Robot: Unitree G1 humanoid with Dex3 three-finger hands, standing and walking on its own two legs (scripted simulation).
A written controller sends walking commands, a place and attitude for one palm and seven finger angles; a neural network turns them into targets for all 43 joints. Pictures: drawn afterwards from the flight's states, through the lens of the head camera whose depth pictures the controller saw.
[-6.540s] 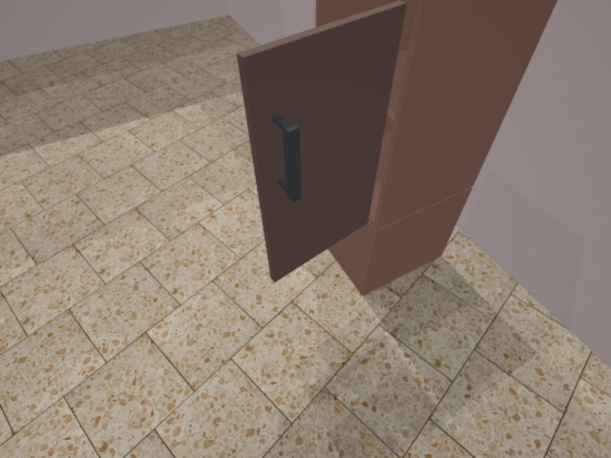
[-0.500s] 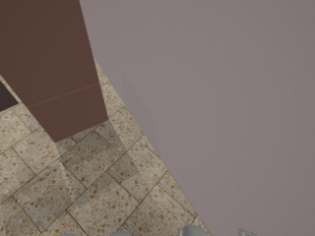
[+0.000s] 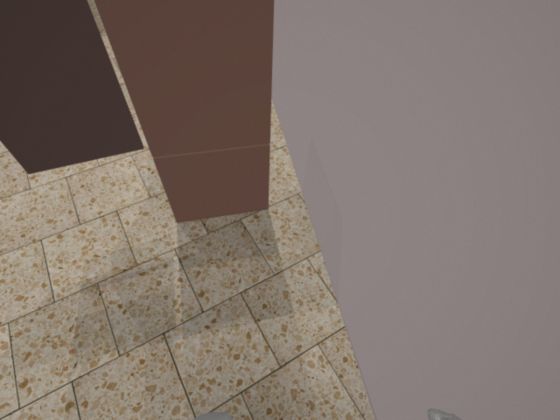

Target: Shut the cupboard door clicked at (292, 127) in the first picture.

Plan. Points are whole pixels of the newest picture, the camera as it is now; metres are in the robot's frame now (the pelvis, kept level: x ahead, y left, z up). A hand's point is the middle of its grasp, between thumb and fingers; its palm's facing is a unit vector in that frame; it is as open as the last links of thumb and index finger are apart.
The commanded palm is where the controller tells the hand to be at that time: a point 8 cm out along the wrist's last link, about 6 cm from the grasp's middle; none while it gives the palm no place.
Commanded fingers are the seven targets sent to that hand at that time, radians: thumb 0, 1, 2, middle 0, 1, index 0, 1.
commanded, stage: turn to face it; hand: left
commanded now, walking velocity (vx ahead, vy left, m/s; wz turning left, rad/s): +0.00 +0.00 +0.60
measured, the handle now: out of the picture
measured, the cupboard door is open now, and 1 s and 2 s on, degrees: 99 99 99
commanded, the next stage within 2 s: take the last steps up to it in 0.60 s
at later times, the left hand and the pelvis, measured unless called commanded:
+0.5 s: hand out of the picture +0.05 +0.19 -0.15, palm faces +0.28 -0.92 -0.26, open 7.4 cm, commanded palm none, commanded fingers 0.00 0.90 0.90 -0.20 -0.30 -0.20 -0.30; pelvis +0.02 -0.03 +0.01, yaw +16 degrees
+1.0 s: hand out of the picture +0.00 +0.19 -0.16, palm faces +0.49 -0.84 -0.23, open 7.4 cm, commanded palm none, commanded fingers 0.00 0.90 0.90 -0.20 -0.30 -0.20 -0.30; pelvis +0.04 -0.01 +0.00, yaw +26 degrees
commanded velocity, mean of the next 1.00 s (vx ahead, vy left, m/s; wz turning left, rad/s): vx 0.10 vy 0.05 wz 0.36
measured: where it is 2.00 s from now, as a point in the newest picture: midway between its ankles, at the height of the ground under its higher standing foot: (191, 380)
